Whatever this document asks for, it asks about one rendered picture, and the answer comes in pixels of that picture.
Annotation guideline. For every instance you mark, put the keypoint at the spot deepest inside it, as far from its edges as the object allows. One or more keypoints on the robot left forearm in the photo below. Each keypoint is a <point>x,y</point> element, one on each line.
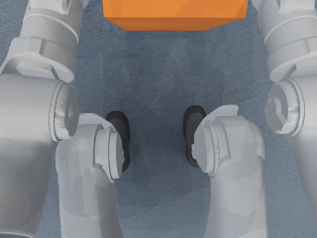
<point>47,43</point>

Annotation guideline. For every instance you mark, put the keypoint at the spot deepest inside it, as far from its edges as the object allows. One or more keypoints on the robot right upper arm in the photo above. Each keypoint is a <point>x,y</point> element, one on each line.
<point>291,110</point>

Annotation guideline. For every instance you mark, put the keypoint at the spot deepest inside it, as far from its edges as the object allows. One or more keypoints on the right robot thigh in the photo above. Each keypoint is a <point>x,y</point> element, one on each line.
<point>238,198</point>

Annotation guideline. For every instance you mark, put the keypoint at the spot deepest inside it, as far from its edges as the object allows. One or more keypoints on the robot left upper arm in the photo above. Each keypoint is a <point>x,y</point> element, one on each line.
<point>36,113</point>

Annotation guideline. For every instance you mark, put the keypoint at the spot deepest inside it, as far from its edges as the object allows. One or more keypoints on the robot right shin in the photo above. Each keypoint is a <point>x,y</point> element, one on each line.
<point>229,110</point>

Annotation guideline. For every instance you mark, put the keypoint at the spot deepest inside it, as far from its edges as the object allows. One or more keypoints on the carton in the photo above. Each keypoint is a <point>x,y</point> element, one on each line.
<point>173,15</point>

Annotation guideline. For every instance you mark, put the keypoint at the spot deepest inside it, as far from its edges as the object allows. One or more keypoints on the robot right forearm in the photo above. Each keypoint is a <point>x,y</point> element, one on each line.
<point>289,30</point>

